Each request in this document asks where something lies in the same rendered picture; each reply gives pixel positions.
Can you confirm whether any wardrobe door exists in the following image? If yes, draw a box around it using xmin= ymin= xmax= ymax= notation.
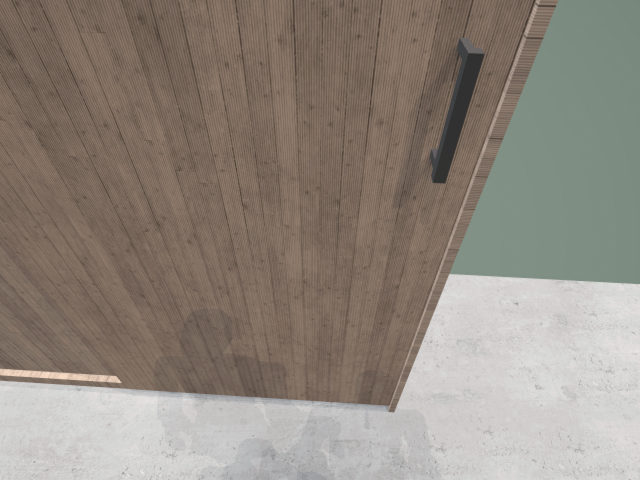
xmin=0 ymin=0 xmax=536 ymax=406
xmin=0 ymin=239 xmax=116 ymax=376

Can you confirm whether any handle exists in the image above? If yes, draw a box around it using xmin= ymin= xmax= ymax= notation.
xmin=430 ymin=38 xmax=485 ymax=184

